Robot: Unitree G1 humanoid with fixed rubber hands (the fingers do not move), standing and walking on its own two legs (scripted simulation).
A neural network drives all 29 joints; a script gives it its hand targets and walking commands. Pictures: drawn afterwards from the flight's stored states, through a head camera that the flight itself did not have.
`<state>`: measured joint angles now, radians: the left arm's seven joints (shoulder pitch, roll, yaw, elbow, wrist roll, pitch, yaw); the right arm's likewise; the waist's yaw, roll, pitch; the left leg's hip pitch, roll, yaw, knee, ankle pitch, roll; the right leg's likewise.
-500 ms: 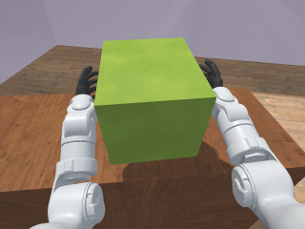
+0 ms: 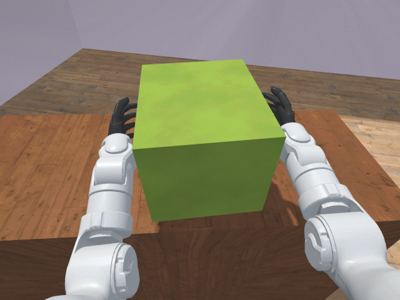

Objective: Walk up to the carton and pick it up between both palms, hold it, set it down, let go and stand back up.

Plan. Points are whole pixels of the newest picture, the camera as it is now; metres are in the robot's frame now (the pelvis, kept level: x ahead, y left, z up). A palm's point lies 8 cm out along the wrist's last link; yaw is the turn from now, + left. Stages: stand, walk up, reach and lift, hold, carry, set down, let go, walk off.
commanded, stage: set down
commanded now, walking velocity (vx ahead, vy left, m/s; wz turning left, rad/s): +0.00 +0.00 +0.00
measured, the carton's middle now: (200, 135) +0.44 +0.02 +0.13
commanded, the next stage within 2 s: none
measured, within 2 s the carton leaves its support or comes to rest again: rests again in 1.16 s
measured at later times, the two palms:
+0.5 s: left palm (128, 148) +0.39 +0.17 +0.13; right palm (280, 137) +0.42 -0.16 +0.14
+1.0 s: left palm (132, 156) +0.40 +0.17 +0.10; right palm (278, 148) +0.42 -0.16 +0.10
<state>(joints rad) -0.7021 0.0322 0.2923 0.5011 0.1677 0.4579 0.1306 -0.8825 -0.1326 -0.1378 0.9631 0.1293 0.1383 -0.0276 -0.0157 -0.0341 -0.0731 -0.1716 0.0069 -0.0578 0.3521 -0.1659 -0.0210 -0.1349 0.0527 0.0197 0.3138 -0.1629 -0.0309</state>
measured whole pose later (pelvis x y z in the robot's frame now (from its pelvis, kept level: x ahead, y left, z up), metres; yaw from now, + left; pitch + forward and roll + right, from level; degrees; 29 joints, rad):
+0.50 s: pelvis +0.00 -0.01 +0.00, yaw -1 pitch +3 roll +0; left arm -0.69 0.00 0.33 0.60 0.17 0.35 0.14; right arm -0.86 -0.12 -0.20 1.03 0.02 0.05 0.01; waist 0.02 -0.02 -0.09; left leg -0.23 0.02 -0.04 0.32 -0.15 -0.03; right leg -0.22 0.05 0.01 0.32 -0.16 -0.04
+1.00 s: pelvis +0.01 +0.00 +0.00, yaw -1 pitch +6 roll +0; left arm -0.62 -0.04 0.31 0.58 0.18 0.26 0.15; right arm -0.77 -0.12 -0.22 0.99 -0.01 -0.03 0.04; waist 0.02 -0.01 -0.09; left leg -0.27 0.02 -0.03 0.33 -0.16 -0.02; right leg -0.24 0.05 0.01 0.30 -0.15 -0.03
